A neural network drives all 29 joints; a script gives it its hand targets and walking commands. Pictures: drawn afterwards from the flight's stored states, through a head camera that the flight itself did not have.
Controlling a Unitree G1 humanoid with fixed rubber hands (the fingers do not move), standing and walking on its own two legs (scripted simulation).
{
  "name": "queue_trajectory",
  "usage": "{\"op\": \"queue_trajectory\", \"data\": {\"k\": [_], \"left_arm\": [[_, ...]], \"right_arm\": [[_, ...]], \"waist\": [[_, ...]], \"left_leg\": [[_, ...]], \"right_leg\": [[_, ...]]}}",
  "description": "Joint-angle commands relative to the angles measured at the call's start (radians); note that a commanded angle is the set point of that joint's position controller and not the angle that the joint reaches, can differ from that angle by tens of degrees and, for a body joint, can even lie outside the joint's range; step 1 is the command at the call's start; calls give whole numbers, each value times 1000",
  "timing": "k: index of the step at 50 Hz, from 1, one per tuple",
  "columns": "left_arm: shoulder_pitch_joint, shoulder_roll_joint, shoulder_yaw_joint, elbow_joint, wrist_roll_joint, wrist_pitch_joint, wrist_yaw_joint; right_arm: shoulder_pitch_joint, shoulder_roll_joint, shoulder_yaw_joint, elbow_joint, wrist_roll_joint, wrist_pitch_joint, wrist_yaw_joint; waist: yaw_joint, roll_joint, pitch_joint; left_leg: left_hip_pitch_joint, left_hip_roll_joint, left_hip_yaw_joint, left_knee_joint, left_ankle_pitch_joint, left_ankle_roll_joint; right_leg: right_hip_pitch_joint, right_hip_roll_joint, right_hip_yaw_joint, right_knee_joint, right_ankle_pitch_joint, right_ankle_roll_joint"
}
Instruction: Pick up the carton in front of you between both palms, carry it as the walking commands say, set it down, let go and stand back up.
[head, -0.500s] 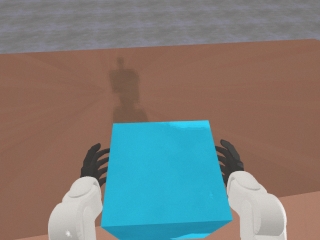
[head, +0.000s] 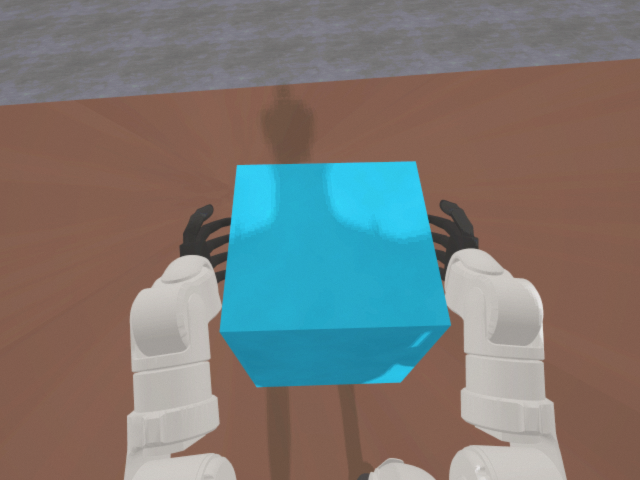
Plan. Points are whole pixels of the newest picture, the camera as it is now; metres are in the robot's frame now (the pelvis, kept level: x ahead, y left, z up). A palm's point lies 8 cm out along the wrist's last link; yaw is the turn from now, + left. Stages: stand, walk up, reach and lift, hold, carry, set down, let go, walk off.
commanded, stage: carry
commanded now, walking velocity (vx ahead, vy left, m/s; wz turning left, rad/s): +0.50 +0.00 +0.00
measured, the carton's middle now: (327, 286) +0.35 +0.00 +0.04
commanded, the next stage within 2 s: none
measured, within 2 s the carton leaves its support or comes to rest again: neither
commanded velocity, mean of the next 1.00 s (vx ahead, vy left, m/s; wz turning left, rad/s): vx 0.50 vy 0.00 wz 0.00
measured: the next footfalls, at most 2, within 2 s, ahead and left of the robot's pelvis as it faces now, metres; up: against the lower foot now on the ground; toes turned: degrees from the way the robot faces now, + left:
left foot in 0.42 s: +0.46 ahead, +0.03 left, -0.05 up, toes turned +2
right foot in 0.92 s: +0.79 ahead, -0.07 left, -0.10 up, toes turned -3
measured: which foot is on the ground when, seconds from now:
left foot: up 0.00-0.40, down 0.42-0.94, up 0.96-1.00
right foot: down 0.00-0.44, up 0.46-0.90, down 0.92-1.00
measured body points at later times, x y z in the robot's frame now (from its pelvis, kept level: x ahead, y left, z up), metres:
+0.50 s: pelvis +0.36 +0.00 -0.04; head +0.39 +0.01 +0.41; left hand +0.71 +0.14 +0.07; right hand +0.69 -0.17 +0.07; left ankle +0.43 +0.03 -0.76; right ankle +0.16 -0.08 -0.64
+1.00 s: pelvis +0.70 -0.03 -0.09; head +0.71 -0.03 +0.36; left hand +1.03 +0.12 +0.01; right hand +1.04 -0.18 +0.01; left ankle +0.50 +0.05 -0.68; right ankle +0.76 -0.07 -0.81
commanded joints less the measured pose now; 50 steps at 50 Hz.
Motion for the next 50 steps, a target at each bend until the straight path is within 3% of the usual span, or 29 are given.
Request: {"op": "queue_trajectory", "data": {"k": [1,2,3,5,9,13,16,17,19,20,21,22,23,24,25,26,27,29,31,34,37,40,43,45,46,47,48,49,50], "left_arm": [[-499,-701,-576,-58,-194,-20,-15],[-534,-750,-599,-86,-216,-32,-26],[-571,-795,-629,-117,-239,-45,-39],[-599,-841,-678,-170,-272,-66,-56],[-508,-819,-723,-237,-290,-81,-68],[-439,-754,-745,-284,-288,-78,-68],[-397,-692,-732,-269,-278,-67,-59],[-382,-675,-724,-256,-271,-60,-54],[-378,-648,-706,-224,-253,-41,-41],[-388,-634,-694,-208,-243,-29,-34],[-399,-610,-674,-195,-233,-15,-27],[-406,-599,-651,-175,-220,2,-17],[-376,-599,-638,-144,-215,17,-8],[-387,-616,-633,-156,-207,19,1],[-438,-640,-611,-158,-206,16,5],[-457,-668,-600,-154,-192,8,6],[-467,-699,-586,-137,-177,-2,1],[-467,-750,-589,-117,-150,-25,-9],[-445,-781,-611,-107,-137,-46,-14],[-401,-781,-632,-115,-133,-70,-13],[-392,-756,-649,-146,-137,-81,-10],[-400,-711,-660,-180,-152,-78,-7],[-356,-647,-636,-167,-144,-61,0],[-319,-612,-604,-145,-132,-48,7],[-317,-597,-585,-139,-124,-40,7],[-310,-564,-563,-123,-116,-31,10],[-340,-558,-567,-100,-127,-24,16],[-319,-601,-589,-104,-160,-24,11],[-370,-655,-615,-123,-190,-28,3]], "right_arm": [[-574,765,589,-93,176,-26,0],[-593,804,595,-101,183,-36,6],[-598,832,601,-102,184,-46,13],[-574,858,613,-120,179,-67,22],[-447,839,638,-156,163,-94,22],[-395,764,654,-231,159,-95,22],[-379,693,649,-259,154,-75,20],[-370,671,638,-256,148,-67,18],[-335,621,601,-223,128,-48,11],[-315,592,580,-201,118,-37,8],[-301,561,554,-179,109,-24,6],[-299,526,523,-148,100,-14,0],[-327,504,520,-144,107,-9,-11],[-332,560,538,-126,150,-6,-10],[-390,632,568,-142,173,-9,2],[-449,691,594,-154,196,-12,18],[-526,743,627,-172,229,-22,33],[-585,823,681,-170,274,-45,60],[-568,845,698,-158,283,-64,75],[-512,842,699,-150,275,-84,79],[-465,811,688,-154,259,-96,74],[-424,760,667,-156,239,-99,59],[-378,707,647,-135,214,-84,39],[-382,688,639,-126,199,-67,28],[-404,674,633,-125,194,-58,22],[-426,673,630,-119,192,-45,17],[-393,676,603,-90,192,-38,10],[-410,672,610,-128,184,-38,3],[-451,697,595,-136,182,-40,1]], "waist": [[41,-291,-466],[37,-168,-447],[30,-122,-431],[25,-121,-466],[38,-120,-472],[66,-124,-420],[86,-137,-361],[75,-141,-354],[16,-136,-364],[-25,-105,-383],[-56,-20,-405],[-50,124,-427],[-81,295,-530],[-99,237,-539],[-96,128,-463],[-72,-14,-401],[-64,-36,-389],[-53,-6,-393],[-64,46,-402],[-84,60,-414],[-102,66,-387],[-120,72,-338],[-84,86,-320],[-2,60,-378],[33,0,-415],[18,-164,-463],[51,-343,-558],[72,-239,-557],[69,-149,-479]], "left_leg": [[-530,-66,-130,517,27,63],[-538,-31,-135,486,79,69],[-538,-5,-133,422,112,66],[-517,15,-131,305,151,51],[-577,-4,-75,79,201,43],[-538,-67,21,-230,474,35],[-385,-98,60,-471,679,52],[-313,-102,55,-516,732,69],[-134,-100,56,-570,784,93],[-15,-79,59,-596,802,92],[146,22,-7,-509,990,67],[339,195,-219,-320,1405,96],[531,338,-549,-360,1193,294],[537,340,-648,-455,780,340],[419,293,-611,-507,637,319],[296,262,-541,-534,653,247],[221,257,-501,-544,727,235],[162,220,-408,-549,748,195],[197,194,-330,-530,903,184],[293,151,-251,-492,1101,156],[317,80,-171,-472,1096,133],[289,43,-124,-458,998,127],[259,50,-110,-338,1003,118],[195,35,-43,-68,962,83],[25,15,-22,121,743,70],[-239,-65,-4,297,145,52],[-543,-177,-97,594,-124,3],[-622,-110,-143,637,-78,42],[-637,-75,-152,571,1,56]], "right_leg": [[773,-318,652,-260,14,-118],[724,-307,554,-230,164,-112],[680,-296,485,-222,241,-98],[681,-274,409,-228,287,-83],[750,-243,316,-176,556,-71],[762,-132,201,-145,618,-34],[702,-89,148,-127,493,-20],[670,-88,140,-90,470,-13],[604,-84,114,58,459,18],[560,-67,81,207,394,42],[411,-39,63,387,126,73],[156,29,83,543,-395,97],[-94,116,148,809,-614,119],[-218,80,205,874,-571,91],[-240,47,220,832,-504,77],[-188,10,224,720,-430,77],[-148,-5,220,647,-399,81],[-109,-21,209,527,-365,93],[-132,-19,174,426,-317,104],[-193,0,133,283,-175,101],[-165,42,74,76,-10,93],[-51,74,32,-138,156,70],[115,89,31,-255,258,35],[342,69,23,-313,273,33],[531,-25,109,-228,379,37],[749,-249,364,-17,848,-15],[960,-391,712,-83,625,-234],[914,-375,756,-159,234,-262],[794,-315,699,-214,120,-217]]}}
